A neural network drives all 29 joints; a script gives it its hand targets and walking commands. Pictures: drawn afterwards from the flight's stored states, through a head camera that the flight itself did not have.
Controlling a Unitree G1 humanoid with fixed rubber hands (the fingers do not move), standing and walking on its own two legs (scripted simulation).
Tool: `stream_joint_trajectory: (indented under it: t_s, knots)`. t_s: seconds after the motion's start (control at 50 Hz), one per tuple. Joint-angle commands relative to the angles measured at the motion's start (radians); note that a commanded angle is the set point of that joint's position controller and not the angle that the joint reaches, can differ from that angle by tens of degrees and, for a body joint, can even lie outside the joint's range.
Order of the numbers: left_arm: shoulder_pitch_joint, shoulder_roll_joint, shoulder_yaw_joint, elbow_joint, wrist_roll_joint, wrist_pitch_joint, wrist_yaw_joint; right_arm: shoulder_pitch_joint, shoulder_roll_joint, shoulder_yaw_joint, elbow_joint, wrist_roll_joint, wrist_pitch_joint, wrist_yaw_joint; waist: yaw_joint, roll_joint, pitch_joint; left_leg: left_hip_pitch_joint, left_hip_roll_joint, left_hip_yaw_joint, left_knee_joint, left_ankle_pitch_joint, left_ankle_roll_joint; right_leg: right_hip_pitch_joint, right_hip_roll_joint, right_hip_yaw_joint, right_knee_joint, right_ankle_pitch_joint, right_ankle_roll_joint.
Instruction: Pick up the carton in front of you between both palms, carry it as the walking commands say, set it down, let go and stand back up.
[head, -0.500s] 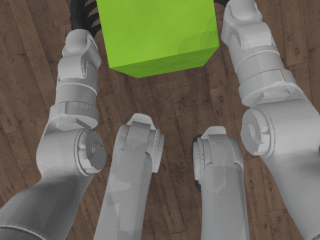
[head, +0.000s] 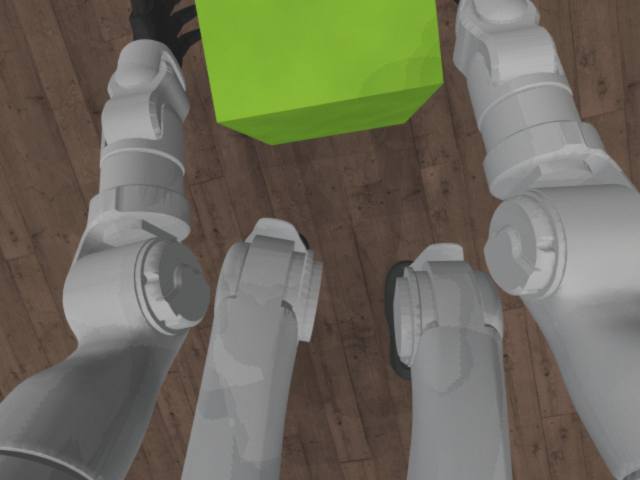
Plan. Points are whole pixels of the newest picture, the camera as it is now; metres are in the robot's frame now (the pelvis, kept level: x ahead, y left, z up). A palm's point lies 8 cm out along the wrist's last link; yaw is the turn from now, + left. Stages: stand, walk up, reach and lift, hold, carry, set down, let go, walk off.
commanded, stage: set down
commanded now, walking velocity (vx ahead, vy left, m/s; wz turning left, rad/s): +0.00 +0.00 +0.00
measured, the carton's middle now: (320, 38) +0.53 +0.08 -0.25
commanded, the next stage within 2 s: let go in 1.70 s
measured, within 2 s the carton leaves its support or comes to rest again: neither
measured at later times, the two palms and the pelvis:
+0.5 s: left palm (163, 64) +0.48 +0.25 -0.19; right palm (484, 13) +0.55 -0.09 -0.19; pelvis +0.00 +0.00 -0.01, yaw +0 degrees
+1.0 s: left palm (48, 15) +0.48 +0.28 -0.06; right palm out of the picture +0.58 -0.09 -0.06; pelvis +0.00 +0.01 +0.04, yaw +2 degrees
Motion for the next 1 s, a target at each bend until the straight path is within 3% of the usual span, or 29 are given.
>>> stream_joint_trajectory:
  t_s: [0.0,0.24,0.3,0.36,0.42,0.54,0.62,0.7,0.74,0.86,0.98]
  knots:
    - [-0.463,-0.532,-0.249,0.065,-0.022,0.004,-0.171,-0.281,0.637,0.142,0.057,0.014,0.01,0.188,0.013,-0.071,-0.727,0.393,-0.035,0.051,-0.128,0.195,0.03,0.235,-0.003,-0.009,-0.223,0.127,-0.039]
    - [-0.395,-0.334,-0.151,0.126,0.012,-0.022,-0.131,-0.247,0.43,0.124,0.072,0.003,0.0,0.17,0.028,-0.066,-0.655,0.362,-0.019,0.047,-0.113,0.152,0.038,0.281,-0.025,0.018,-0.207,0.114,-0.038]
    - [-0.333,-0.166,-0.115,0.128,-0.002,-0.06,-0.078,-0.231,0.246,0.128,0.038,0.026,-0.025,0.125,0.038,-0.066,-0.683,0.387,-0.005,0.052,-0.104,0.177,0.029,0.321,-0.037,0.021,-0.199,0.143,-0.022]
    - [-0.205,0.197,-0.074,0.169,-0.04,-0.129,0.027,-0.171,-0.158,0.127,0.004,0.065,-0.068,0.028,0.054,-0.057,-0.739,0.436,0.027,0.06,-0.1,0.209,0.012,0.381,-0.066,0.023,-0.19,0.177,0.003]
    - [-0.226,0.31,-0.064,0.155,-0.127,-0.182,0.081,-0.243,-0.234,0.205,-0.05,0.156,-0.092,-0.013,0.101,-0.047,-0.862,0.49,0.042,0.064,-0.088,0.324,-0.001,0.424,-0.091,0.034,-0.177,0.269,0.013]
    - [-0.285,0.287,-0.255,0.081,-0.336,-0.217,0.078,-0.282,-0.234,0.304,-0.177,0.305,-0.118,-0.013,0.045,-0.112,-1.093,0.595,0.054,0.032,-0.058,0.502,0.02,0.508,-0.11,0.02,-0.131,0.416,0.016]
    - [-0.246,0.327,-0.296,0.026,-0.384,-0.192,0.091,-0.257,-0.276,0.311,-0.258,0.34,-0.106,-0.013,0.06,-0.097,-1.243,0.742,0.052,0.031,-0.072,0.535,0.027,0.542,-0.118,-0.005,-0.129,0.384,0.013]
    - [-0.209,0.354,-0.283,-0.052,-0.378,-0.152,0.12,-0.242,-0.295,0.295,-0.303,0.33,-0.067,-0.023,0.091,-0.086,-1.404,0.855,0.038,0.055,-0.123,0.511,0.024,0.634,-0.111,-0.026,-0.155,0.324,0.006]
    - [-0.192,0.354,-0.277,-0.09,-0.367,-0.123,0.134,-0.236,-0.298,0.279,-0.322,0.309,-0.035,-0.03,0.087,-0.087,-1.437,0.882,0.027,0.07,-0.164,0.452,0.027,0.659,-0.101,-0.038,-0.191,0.266,0.0]
    - [-0.183,0.246,-0.264,-0.08,-0.318,-0.063,0.135,-0.161,-0.269,0.177,-0.195,0.235,0.015,-0.01,0.031,-0.05,-1.145,0.761,0.018,0.066,-0.298,0.194,0.032,0.474,-0.088,-0.065,-0.318,0.017,-0.02]
    - [-0.137,0.172,-0.254,-0.051,-0.269,-0.079,0.112,-0.081,-0.25,0.092,-0.12,0.178,-0.021,0.006,0.0,0.038,-1.088,0.763,0.015,0.063,-0.363,0.271,0.004,0.374,-0.085,-0.056,-0.408,0.082,-0.026]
